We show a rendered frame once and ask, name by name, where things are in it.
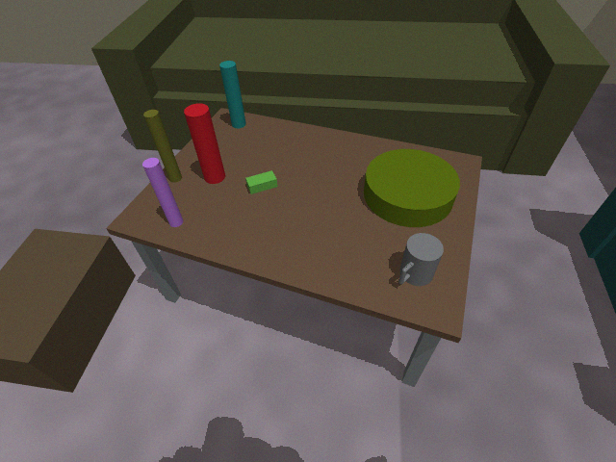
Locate sofa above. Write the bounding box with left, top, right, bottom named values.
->
left=91, top=0, right=610, bottom=176

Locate coffee table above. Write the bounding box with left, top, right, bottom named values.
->
left=106, top=108, right=482, bottom=387

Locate armchair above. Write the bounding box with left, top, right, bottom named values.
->
left=579, top=188, right=616, bottom=313

